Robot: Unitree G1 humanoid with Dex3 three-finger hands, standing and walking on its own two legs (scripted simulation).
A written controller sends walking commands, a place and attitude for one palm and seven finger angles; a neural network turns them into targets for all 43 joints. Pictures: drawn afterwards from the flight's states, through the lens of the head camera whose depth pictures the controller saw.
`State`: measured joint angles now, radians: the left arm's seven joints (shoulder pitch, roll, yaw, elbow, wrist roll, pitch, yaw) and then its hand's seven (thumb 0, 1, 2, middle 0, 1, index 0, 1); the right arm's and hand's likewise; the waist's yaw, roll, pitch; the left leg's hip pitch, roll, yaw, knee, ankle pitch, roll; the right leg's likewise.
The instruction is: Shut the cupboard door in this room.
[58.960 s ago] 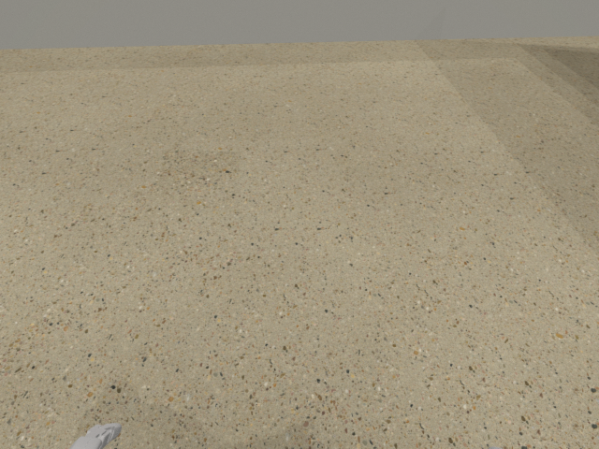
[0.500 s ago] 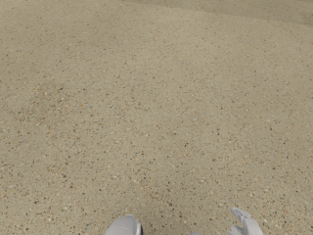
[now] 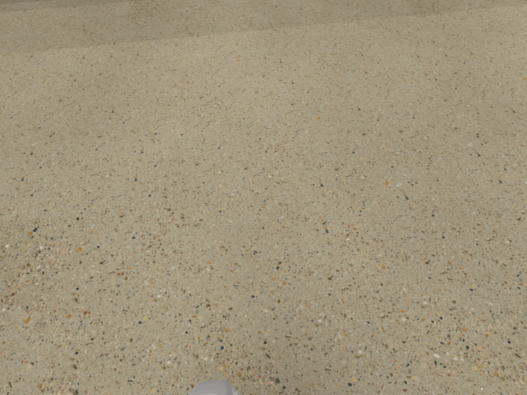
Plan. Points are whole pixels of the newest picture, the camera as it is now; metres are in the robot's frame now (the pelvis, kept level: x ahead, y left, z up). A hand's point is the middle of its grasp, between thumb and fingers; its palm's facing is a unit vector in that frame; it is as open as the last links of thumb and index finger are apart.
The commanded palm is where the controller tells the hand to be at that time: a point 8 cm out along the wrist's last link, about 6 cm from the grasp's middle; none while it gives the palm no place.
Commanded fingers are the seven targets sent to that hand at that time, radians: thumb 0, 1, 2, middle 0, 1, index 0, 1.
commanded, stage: turn to face it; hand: left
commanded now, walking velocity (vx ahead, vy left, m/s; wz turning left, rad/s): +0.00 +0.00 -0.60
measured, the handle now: out of the picture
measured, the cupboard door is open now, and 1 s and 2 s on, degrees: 52 52 52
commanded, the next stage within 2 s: none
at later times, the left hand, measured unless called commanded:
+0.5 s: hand (146, 353) +0.19 +0.23 -0.15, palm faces -0.24 -0.94 -0.23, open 7.4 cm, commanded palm none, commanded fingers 0.00 0.90 0.90 -0.20 -0.30 -0.20 -0.30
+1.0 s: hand (198, 340) +0.22 +0.14 -0.16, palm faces -0.53 -0.82 -0.22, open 7.4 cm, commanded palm none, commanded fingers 0.00 0.90 0.90 -0.20 -0.30 -0.20 -0.30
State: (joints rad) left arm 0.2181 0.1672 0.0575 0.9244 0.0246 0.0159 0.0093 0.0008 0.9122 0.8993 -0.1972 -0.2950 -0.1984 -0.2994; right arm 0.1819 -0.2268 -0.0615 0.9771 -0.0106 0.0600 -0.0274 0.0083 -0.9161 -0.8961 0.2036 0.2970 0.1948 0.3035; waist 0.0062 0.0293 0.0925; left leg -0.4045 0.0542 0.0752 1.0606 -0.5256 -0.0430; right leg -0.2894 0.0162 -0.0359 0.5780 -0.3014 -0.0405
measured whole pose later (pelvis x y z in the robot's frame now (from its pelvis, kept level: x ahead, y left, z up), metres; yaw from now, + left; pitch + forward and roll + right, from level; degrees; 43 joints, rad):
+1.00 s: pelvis +0.06 +0.02 +0.01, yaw -34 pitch +2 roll +0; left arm 0.21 0.21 0.05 0.89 0.03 0.04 -0.01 0.00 0.91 0.90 -0.20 -0.30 -0.20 -0.30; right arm 0.15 -0.25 -0.06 0.89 -0.01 0.06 -0.02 0.01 -0.91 -0.90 0.20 0.30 0.19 0.30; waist 0.01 -0.01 0.08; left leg -0.44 0.05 0.00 0.85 -0.42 -0.09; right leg -0.27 0.04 0.10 0.49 -0.25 -0.01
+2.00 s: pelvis +0.09 +0.00 +0.00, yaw -69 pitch +2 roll +0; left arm 0.22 0.24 0.08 0.92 0.01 0.06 0.00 0.00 0.91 0.90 -0.20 -0.30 -0.20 -0.30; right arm 0.14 -0.21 -0.03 0.87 -0.01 0.02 -0.02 0.01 -0.91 -0.90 0.20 0.30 0.20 0.30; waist 0.02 -0.05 0.06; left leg -0.32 0.04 0.04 0.57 -0.28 -0.01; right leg -0.36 0.07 0.12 0.71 -0.43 0.00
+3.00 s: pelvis +0.09 -0.05 +0.01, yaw -103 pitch +0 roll -2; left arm 0.18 0.28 0.09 0.92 0.02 0.08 -0.03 0.00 0.91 0.90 -0.20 -0.29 -0.20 -0.30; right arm 0.22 -0.19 -0.01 0.88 -0.03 0.02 -0.03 0.01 -0.91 -0.90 0.21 0.30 0.20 0.30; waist 0.01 -0.03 0.08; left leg -0.24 0.11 0.13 0.50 -0.26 0.00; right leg -0.46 -0.01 -0.01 1.06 -0.46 0.06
